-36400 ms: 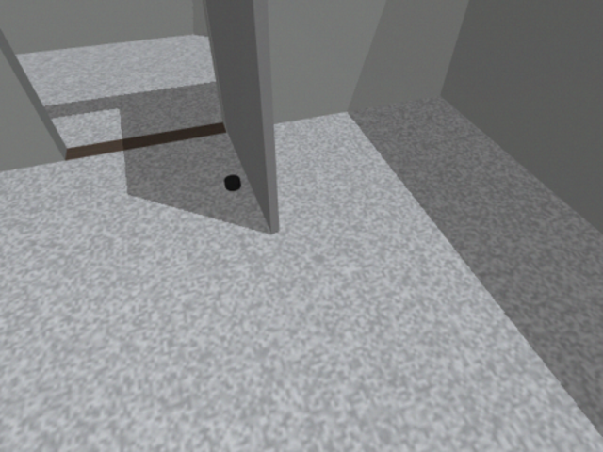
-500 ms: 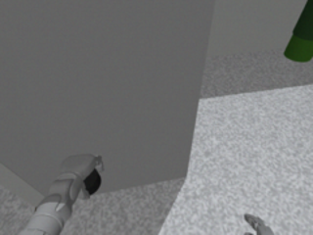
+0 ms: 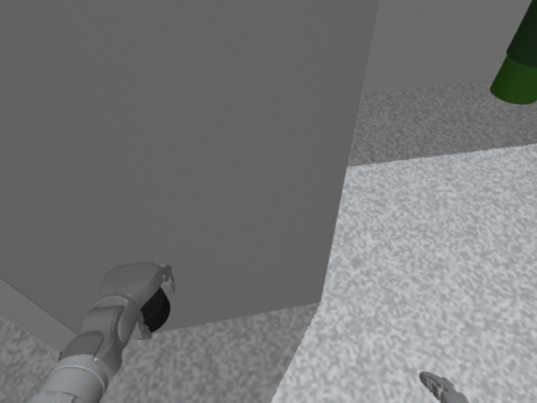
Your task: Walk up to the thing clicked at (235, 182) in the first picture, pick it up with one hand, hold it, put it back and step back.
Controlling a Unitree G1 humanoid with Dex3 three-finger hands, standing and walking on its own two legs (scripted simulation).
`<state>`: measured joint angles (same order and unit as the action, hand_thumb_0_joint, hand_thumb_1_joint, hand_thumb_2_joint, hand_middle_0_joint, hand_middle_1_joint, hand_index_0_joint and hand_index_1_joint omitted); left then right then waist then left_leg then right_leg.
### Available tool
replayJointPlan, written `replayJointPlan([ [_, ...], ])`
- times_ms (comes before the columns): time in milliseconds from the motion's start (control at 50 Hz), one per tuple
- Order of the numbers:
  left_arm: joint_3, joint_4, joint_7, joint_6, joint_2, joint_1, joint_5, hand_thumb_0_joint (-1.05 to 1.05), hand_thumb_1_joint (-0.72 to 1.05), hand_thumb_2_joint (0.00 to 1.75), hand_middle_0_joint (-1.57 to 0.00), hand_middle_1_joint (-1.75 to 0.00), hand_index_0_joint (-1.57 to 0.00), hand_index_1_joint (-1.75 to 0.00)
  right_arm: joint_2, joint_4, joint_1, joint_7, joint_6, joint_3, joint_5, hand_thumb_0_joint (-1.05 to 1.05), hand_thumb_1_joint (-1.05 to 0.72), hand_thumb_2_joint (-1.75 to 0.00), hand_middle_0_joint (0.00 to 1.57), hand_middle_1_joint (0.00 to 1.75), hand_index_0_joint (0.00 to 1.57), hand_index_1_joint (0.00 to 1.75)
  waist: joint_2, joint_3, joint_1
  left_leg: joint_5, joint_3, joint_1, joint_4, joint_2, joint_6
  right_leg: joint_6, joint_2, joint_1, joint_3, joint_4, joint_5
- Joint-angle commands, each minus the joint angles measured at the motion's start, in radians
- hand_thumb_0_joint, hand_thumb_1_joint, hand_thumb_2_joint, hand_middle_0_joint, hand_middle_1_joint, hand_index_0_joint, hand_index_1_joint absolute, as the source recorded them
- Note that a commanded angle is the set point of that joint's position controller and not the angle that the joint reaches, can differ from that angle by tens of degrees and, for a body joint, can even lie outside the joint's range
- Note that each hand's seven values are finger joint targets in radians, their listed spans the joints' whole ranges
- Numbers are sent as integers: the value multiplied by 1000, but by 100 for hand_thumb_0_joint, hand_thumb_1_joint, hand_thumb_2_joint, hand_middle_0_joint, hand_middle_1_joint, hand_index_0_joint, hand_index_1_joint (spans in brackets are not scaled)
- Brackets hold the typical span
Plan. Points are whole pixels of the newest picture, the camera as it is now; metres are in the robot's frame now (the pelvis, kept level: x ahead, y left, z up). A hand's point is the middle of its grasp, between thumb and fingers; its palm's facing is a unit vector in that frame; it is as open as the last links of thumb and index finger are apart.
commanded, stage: hold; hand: left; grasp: from above
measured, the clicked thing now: (144, 307) +0.31 +0.23 -0.08
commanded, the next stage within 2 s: crouch in 0.02 s
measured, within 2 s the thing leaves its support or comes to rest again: neither
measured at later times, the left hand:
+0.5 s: hand (155, 324) +0.30 +0.23 -0.12, palm faces -0.47 +0.00 -0.88, open 9.6 cm
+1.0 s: hand (192, 335) +0.36 +0.22 -0.37, palm faces -0.45 +0.02 -0.89, open 9.5 cm
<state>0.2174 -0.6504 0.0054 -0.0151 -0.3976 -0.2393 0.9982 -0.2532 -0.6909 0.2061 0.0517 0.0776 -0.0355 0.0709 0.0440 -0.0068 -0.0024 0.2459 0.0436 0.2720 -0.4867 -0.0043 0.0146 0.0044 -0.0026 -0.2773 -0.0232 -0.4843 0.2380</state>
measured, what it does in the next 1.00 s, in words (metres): lowers itself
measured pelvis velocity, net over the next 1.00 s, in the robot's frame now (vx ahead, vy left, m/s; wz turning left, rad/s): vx -0.07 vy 0.00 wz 0.00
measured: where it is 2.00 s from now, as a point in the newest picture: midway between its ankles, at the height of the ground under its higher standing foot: outside the picture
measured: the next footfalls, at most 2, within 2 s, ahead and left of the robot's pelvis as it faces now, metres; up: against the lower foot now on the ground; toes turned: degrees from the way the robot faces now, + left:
none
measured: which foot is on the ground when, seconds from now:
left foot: down 0.00-1.00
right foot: down 0.00-1.00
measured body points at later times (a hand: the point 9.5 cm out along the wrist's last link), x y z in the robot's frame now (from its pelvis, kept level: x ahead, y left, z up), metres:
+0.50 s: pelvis -0.01 +0.00 -0.03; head +0.05 +0.00 +0.42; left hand +0.32 +0.22 -0.07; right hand +0.11 -0.27 -0.14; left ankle +0.00 +0.11 -0.74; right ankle +0.01 -0.12 -0.74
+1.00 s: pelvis -0.07 +0.00 -0.24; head +0.11 +0.02 +0.17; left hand +0.38 +0.22 -0.32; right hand -0.04 -0.27 -0.36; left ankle +0.00 +0.11 -0.74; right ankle +0.01 -0.12 -0.74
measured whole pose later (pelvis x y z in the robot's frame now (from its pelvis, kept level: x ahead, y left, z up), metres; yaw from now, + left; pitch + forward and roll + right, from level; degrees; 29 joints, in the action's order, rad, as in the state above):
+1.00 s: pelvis -0.07 +0.00 -0.24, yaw +0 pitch +34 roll -3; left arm 0.06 -1.30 0.35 0.05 -0.46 -0.80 1.16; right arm -0.23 -0.74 0.25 0.00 -0.01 -0.03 -0.05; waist 0.05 -0.19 0.17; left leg 0.60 -0.01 1.72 -1.73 -0.02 0.03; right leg 0.01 -0.01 -1.69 0.03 -1.69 0.59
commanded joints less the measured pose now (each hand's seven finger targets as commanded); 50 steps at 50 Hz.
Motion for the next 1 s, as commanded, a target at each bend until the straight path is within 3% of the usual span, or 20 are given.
replayJointPlan([
  [0,-90,193,31,0,-187,-301,-5,0,51,84,-85,-86,-88,-83,-136,138,-58,13,-45,-48,2,0,-90,-90,20,30,20,30,-29,-262,6,-260,-16,-137,48,15,2,-22,-31,59,13,57,-218],
  [80,-126,191,36,6,-223,-302,-5,0,51,84,-86,-86,-89,-83,-137,145,-60,13,-39,-45,2,0,-90,-90,20,30,20,30,-19,-250,-8,-259,-13,-124,49,19,2,-23,-27,70,12,59,-218],
  [100,-104,170,35,7,-197,-281,-1,0,55,78,-86,-91,-92,-85,-136,145,-60,12,-38,-44,2,0,-93,-92,20,30,20,30,-37,-234,1,-256,-13,-122,49,19,4,-23,-26,65,11,60,-217],
  [120,-85,207,35,13,-185,-318,2,0,47,80,-78,-85,-84,-81,-135,148,-55,11,-38,-45,2,0,-88,-90,20,30,20,30,-27,-249,9,-257,-16,-130,49,16,3,-24,-28,60,11,57,-218],
  [140,-109,193,41,14,-203,-315,6,0,43,82,-80,-82,-83,-80,-138,146,-54,11,-37,-47,0,0,-89,-90,20,30,20,30,-6,-252,1,-259,-15,-133,50,17,1,-25,-27,57,12,55,-217],
  [180,-92,150,55,18,-170,-286,8,0,39,81,-79,-80,-81,-78,-139,140,-40,8,-36,-47,-2,0,-89,-90,20,30,20,30,-45,-227,13,-247,-19,-121,47,15,1,-25,-29,46,14,55,-202],
  [240,-87,109,90,29,-160,-307,25,0,37,81,-78,-78,-79,-77,-135,133,-35,6,-30,-49,-8,0,-89,-90,20,30,20,30,-54,-223,23,-246,-17,-101,25,19,2,-23,-25,14,14,42,-206],
  [320,-72,-17,175,42,-129,-357,54,0,36,82,-77,-79,-79,-78,-143,107,-5,-7,-26,-56,-24,0,-89,-90,20,30,20,30,-52,-208,46,-198,-18,-29,-41,20,-3,-26,-22,-77,18,-16,-161],
  [380,-57,-118,235,43,-101,-422,87,0,39,83,-79,-80,-81,-79,-150,81,32,-21,-28,-65,-35,0,-89,-90,20,30,20,30,-67,-252,65,-180,-22,64,-145,21,-4,-24,-21,-171,21,-107,-153],
  [420,-76,-172,267,50,-124,-481,110,0,40,84,-79,-84,-81,-82,-153,67,56,-27,-35,-73,-45,0,-89,-90,20,30,20,30,-35,-309,74,-161,-19,148,-246,22,-7,-27,-21,-265,18,-197,-138],
  [440,-61,-196,281,57,-94,-516,117,0,40,86,-79,-85,-81,-83,-152,64,70,-32,-41,-74,-51,0,-90,-90,20,30,20,30,-46,-327,89,-148,-26,198,-300,19,-7,-27,-23,-321,19,-246,-124],
  [520,-92,-281,354,70,-121,-607,160,0,42,82,-79,-88,-83,-84,-159,66,102,-40,-58,-82,-65,0,-90,-90,20,30,20,30,-2,-448,86,-110,-25,384,-487,16,-6,-36,-28,-505,24,-433,-77],
  [580,-109,-368,396,58,-135,-669,173,0,50,85,-84,-89,-88,-86,-168,55,118,-36,-67,-88,-77,0,-90,-90,20,30,20,30,30,-501,104,-56,-43,502,-590,12,-6,-43,-36,-649,40,-549,-27],
  [660,-146,-399,409,51,-199,-745,167,0,57,88,-90,-90,-93,-86,-178,46,132,-31,-84,-92,-93,0,-90,-90,20,30,20,30,45,-615,108,28,-60,677,-729,11,0,-47,-32,-792,48,-698,43],
  [720,-152,-391,407,44,-205,-795,161,0,60,88,-94,-88,-97,-85,-183,49,140,-25,-91,-96,-97,0,-90,-90,20,30,20,30,69,-693,124,94,-65,762,-801,10,0,-50,-29,-870,50,-779,92],
  [760,-159,-442,402,35,-207,-797,151,0,59,88,-93,-87,-96,-84,-188,45,142,-22,-97,-95,-103,0,-90,-90,20,30,20,30,63,-686,135,164,-88,816,-821,5,-5,-53,-26,-942,61,-826,156],
  [800,-176,-478,397,33,-250,-818,160,0,56,89,-92,-87,-94,-85,-189,39,144,-20,-101,-90,-108,0,-90,-90,20,30,20,30,48,-684,144,228,-86,897,-871,6,2,-51,-25,-1002,62,-863,204],
  [860,-189,-452,391,43,-277,-907,146,0,54,91,-90,-87,-93,-85,-189,37,148,-22,-111,-83,-115,0,-90,-90,20,30,20,30,63,-737,165,306,-90,977,-937,10,3,-53,-24,-1067,66,-929,271],
  [900,-180,-472,385,57,-265,-932,149,0,53,87,-89,-85,-92,-83,-194,28,154,-24,-116,-79,-120,0,-90,-90,20,30,20,30,76,-728,187,337,-99,1017,-981,10,2,-55,-22,-1154,72,-973,300],
  [980,-208,-468,392,89,-327,-994,165,0,54,87,-91,-83,-93,-80,-198,7,174,-35,-129,-65,-130,0,-90,-90,20,30,20,30,96,-789,198,337,-103,1088,-1080,13,6,-55,-20,-1233,79,-1059,302],
])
